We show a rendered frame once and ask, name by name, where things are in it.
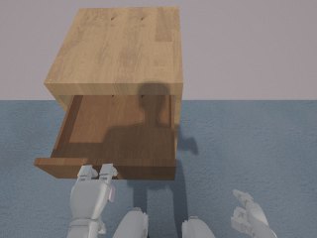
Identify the robot right thigh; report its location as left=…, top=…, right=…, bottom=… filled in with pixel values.
left=181, top=219, right=215, bottom=238

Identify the robot right shin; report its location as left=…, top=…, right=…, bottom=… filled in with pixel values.
left=188, top=216, right=198, bottom=220

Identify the right robot forearm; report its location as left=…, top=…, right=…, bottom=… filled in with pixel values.
left=251, top=226, right=277, bottom=238

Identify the robot left hand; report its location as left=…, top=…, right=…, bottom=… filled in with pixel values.
left=69, top=164, right=118, bottom=234

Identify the robot right hand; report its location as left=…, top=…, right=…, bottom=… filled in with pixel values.
left=230, top=189, right=269, bottom=236

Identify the handle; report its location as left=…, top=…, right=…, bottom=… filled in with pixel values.
left=107, top=180, right=116, bottom=202

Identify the drawer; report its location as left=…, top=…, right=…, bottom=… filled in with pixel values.
left=33, top=94, right=176, bottom=180

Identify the cabinet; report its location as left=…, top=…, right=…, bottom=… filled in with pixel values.
left=44, top=6, right=183, bottom=158

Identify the left robot forearm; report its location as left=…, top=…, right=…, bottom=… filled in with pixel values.
left=66, top=218, right=100, bottom=238

